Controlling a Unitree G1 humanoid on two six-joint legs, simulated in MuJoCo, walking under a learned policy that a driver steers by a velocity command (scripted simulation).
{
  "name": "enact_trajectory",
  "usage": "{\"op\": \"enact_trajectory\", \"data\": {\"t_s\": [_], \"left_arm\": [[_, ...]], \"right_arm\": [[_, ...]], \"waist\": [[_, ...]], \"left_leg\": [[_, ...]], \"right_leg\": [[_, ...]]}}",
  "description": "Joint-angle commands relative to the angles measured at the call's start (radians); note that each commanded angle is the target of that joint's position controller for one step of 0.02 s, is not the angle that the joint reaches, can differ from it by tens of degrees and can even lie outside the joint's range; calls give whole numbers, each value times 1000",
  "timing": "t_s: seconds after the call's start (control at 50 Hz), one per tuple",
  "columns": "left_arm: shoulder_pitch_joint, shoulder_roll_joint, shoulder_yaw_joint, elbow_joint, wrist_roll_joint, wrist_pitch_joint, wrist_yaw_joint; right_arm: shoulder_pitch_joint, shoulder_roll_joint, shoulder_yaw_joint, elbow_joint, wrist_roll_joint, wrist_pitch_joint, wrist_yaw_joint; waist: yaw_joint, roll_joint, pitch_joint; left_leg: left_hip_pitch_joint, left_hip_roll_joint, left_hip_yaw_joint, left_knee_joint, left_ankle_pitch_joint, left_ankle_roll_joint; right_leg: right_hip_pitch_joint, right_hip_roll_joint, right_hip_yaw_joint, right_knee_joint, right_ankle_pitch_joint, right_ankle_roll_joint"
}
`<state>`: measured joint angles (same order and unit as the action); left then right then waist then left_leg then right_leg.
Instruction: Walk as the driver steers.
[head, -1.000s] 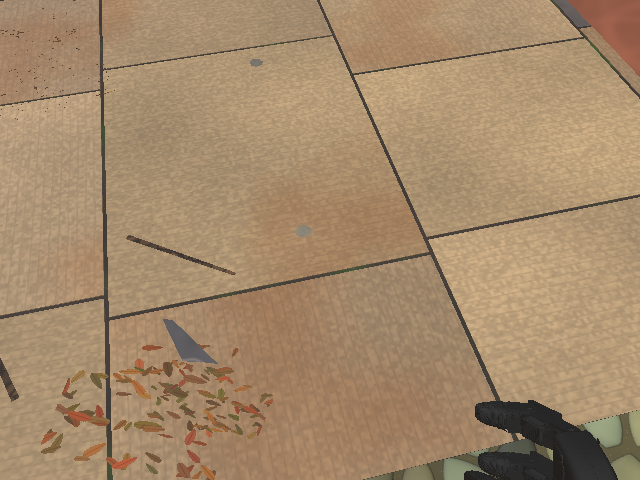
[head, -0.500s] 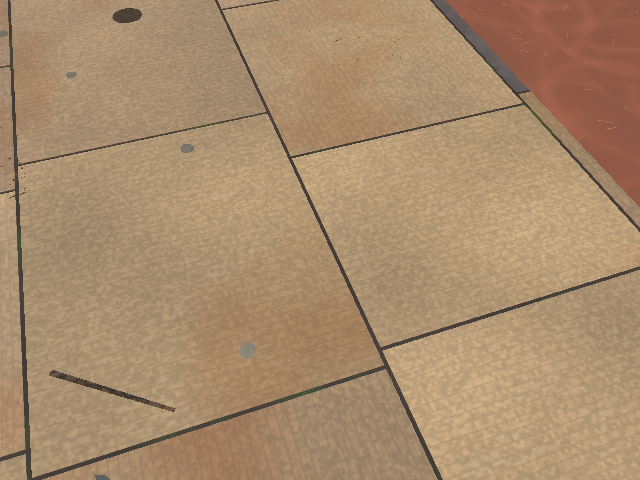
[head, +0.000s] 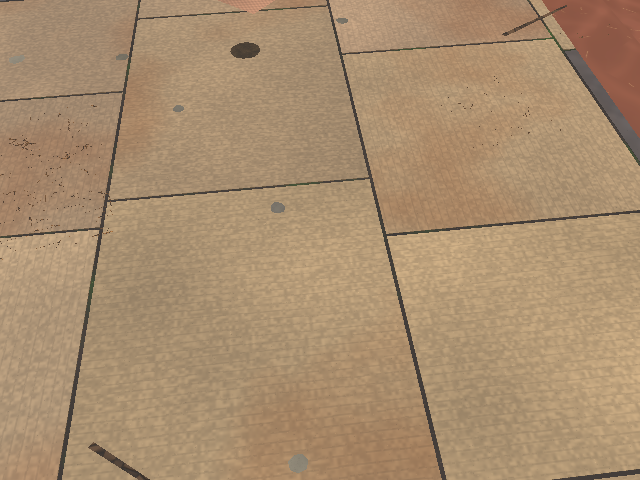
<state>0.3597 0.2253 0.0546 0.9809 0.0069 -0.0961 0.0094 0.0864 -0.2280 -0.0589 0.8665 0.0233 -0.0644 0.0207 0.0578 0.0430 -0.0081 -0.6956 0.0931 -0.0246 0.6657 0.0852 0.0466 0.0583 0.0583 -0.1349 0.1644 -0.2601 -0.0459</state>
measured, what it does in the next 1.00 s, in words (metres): walks ahead, turning left: left foot, then right foot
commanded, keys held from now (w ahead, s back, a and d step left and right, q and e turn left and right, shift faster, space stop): w+q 0.66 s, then q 0.34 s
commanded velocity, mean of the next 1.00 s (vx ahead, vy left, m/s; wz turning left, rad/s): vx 0.42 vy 0.00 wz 0.54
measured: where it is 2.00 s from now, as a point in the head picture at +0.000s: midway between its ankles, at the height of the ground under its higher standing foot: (288, 459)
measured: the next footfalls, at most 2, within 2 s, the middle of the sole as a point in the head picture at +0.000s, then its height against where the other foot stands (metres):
left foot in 0.14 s outside the picture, level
right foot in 0.62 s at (361, 451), level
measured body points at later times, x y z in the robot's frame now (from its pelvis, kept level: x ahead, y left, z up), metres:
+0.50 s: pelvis +0.29 +0.06 +0.00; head +0.31 +0.08 +0.45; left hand +0.43 +0.35 -0.09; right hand +0.41 -0.20 -0.11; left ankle +0.22 +0.12 -0.74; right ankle +0.51 -0.07 -0.69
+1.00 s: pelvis +0.50 +0.09 +0.00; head +0.54 +0.12 +0.45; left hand +0.41 +0.38 -0.12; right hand +0.81 -0.02 -0.09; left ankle +0.53 +0.27 -0.70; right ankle +0.53 -0.03 -0.74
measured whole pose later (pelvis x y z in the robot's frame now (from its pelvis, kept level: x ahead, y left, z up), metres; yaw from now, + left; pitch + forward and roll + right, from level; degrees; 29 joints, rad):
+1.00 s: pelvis +0.50 +0.09 +0.00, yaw +34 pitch +2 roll -1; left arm 0.20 0.28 0.08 0.82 -0.01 -0.04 0.02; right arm 0.13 -0.29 -0.09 0.62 0.02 0.02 0.02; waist 0.05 0.03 0.07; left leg -0.61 0.06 -0.01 0.75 -0.13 -0.01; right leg -0.14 -0.02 -0.18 0.35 -0.25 -0.01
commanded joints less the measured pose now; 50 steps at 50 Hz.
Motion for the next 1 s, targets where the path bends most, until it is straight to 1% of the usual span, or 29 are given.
{"op": "enact_trajectory", "data": {"t_s": [0.02,0.08,0.1,0.12,0.14,0.16,0.18,0.2,0.22,0.24,0.26,0.32,0.36,0.44,0.5,0.54,0.58,0.6,0.62,0.64,0.66,0.68,0.7,0.72,0.74,0.76,0.82,0.92,1.0], "left_arm": [[44,151,35,-20,-6,7,11],[-2,188,46,-41,-10,25,22],[-13,204,51,-49,-10,33,27],[-37,212,52,-60,-11,41,32],[-43,208,47,-79,-10,38,35],[21,92,11,-124,18,13,19],[8,85,-3,-142,-4,-35,1],[-89,146,15,-169,-41,-62,-12],[-138,152,14,-182,-45,-74,-12],[-155,151,20,-180,-24,-72,-3],[-154,162,33,-182,-7,-59,4],[-138,126,34,-207,6,-20,10],[-209,112,30,-236,11,-10,15],[-360,86,18,-283,1,-16,4],[-425,107,20,-315,-13,-25,-9],[-430,135,29,-328,-15,-37,-19],[-380,156,39,-324,-19,-50,-24],[-302,171,49,-304,-15,-55,-21],[-182,210,63,-287,2,-60,-15],[-34,291,84,-273,21,-57,-7],[20,289,87,-241,5,-41,-15],[-45,198,62,-272,-3,-34,-14],[-102,156,48,-288,2,-22,-10],[-155,136,38,-291,11,-15,-11],[-189,118,31,-289,12,-12,-11],[-202,118,30,-284,13,-11,-14],[-215,169,48,-264,11,-9,-6],[-234,202,58,-248,-8,30,19],[-212,233,67,-233,-27,48,17]], "right_arm": [[-154,-41,-1,-112,2,-16,22],[-126,-72,-14,-138,0,-16,43],[-64,-98,-28,-132,-1,-13,45],[73,-139,-52,-103,0,-11,44],[241,-212,-87,-66,-1,-7,30],[327,-313,-109,-57,-4,-4,13],[342,-291,-92,-68,-9,-11,13],[319,-224,-76,-68,-17,-13,9],[249,-179,-65,-83,-8,-16,6],[171,-155,-56,-105,-7,-16,7],[125,-126,-46,-122,-11,-16,6],[122,-152,-50,-138,-13,-19,-7],[155,-183,-59,-136,-8,-20,-20],[215,-186,-60,-132,1,-7,-33],[257,-187,-61,-123,5,1,-35],[268,-181,-60,-124,6,8,-39],[252,-183,-62,-136,2,13,-44],[235,-166,-56,-147,1,15,-44],[218,-120,-39,-165,-6,10,-39],[288,-63,-22,-188,-2,3,-39],[360,-85,-16,-205,15,-3,-39],[319,-184,-39,-189,18,2,-40],[234,-206,-47,-202,5,12,-41],[200,-196,-51,-213,-7,20,-43],[198,-188,-59,-220,-12,31,-43],[219,-164,-58,-222,-6,42,-41],[193,-112,-46,-256,-1,65,-39],[102,-100,-37,-288,-8,68,-12],[27,-122,-48,-330,-9,74,15]], "waist": [[19,-84,106],[-25,-124,59],[-62,-147,10],[-138,-142,-62],[-213,-94,-154],[-163,139,-265],[-155,159,-391],[-177,100,-296],[-150,29,-186],[-102,-53,-116],[-66,-60,-76],[-26,-13,-48],[-43,-1,-23],[-105,37,-5],[-131,53,-1],[-124,59,-6],[-88,88,-16],[-44,91,-45],[14,56,-142],[28,-135,-290],[2,-398,-342],[12,-257,-203],[12,-157,-101],[-15,-101,-45],[-45,-111,-24],[-66,-137,-17],[-76,-166,-26],[-49,-147,-69],[-28,-154,-48]], "left_leg": [[-89,-8,19,-53,-42,23],[41,-71,103,-64,-184,64],[141,-111,135,-56,-231,83],[326,-154,152,-99,-212,111],[625,-113,37,-128,-168,160],[997,141,-448,-164,-226,315],[1133,261,-830,-332,-270,411],[1080,214,-682,-343,-256,343],[926,170,-523,-346,-190,300],[756,131,-425,-365,-114,270],[630,98,-359,-392,-43,255],[466,62,-290,-441,32,263],[424,38,-249,-454,35,251],[408,-16,-219,-430,-97,188],[459,11,-286,-387,-163,176],[523,34,-353,-326,-189,167],[553,42,-405,-261,-171,150],[540,10,-399,-196,-139,128],[468,-40,-346,-21,-134,94],[200,-161,-210,305,-347,24],[-48,-173,-151,531,-696,-3],[-120,-114,-175,636,-643,-19],[-107,-85,-141,662,-572,-33],[-57,-62,-121,632,-530,-46],[-17,-37,-114,590,-516,-53],[32,-22,-93,558,-509,-58],[38,-20,-45,444,-424,-84],[130,-20,7,174,-184,-77],[183,-43,47,26,-217,-42]], "right_leg": [[58,-328,46,-2,427,-109],[91,-337,-4,143,812,-78],[90,-332,-20,250,980,-65],[44,-306,-46,435,1049,-42],[-154,-264,-52,695,876,-4],[-583,-96,-29,1082,141,60],[-779,12,185,1268,-321,59],[-877,-59,252,1288,-254,34],[-873,-107,235,1214,-165,20],[-814,-145,222,1121,-110,24],[-736,-171,218,1052,-83,33],[-652,-178,198,917,-38,73],[-664,-161,182,783,68,97],[-599,-96,177,472,315,100],[-570,-70,193,378,332,95],[-553,-61,211,326,271,80],[-481,-55,207,292,192,53],[-370,-54,191,250,198,30],[-159,-143,258,271,195,-21],[199,-360,545,265,132,-136],[317,-506,911,170,-87,-233],[203,-482,837,151,-101,-206],[67,-442,656,164,82,-170],[-60,-396,520,161,307,-155],[-135,-360,420,162,476,-143],[-194,-330,341,150,555,-133],[-223,-323,220,107,698,-164],[-182,-317,74,106,640,-146],[-137,-338,42,168,568,-118]]}}
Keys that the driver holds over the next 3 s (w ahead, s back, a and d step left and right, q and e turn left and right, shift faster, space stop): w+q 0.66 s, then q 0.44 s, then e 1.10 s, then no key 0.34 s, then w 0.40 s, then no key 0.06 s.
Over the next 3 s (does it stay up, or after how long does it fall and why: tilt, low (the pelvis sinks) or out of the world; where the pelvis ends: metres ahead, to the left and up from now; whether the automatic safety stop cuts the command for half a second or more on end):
stays up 0.64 0.11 0.00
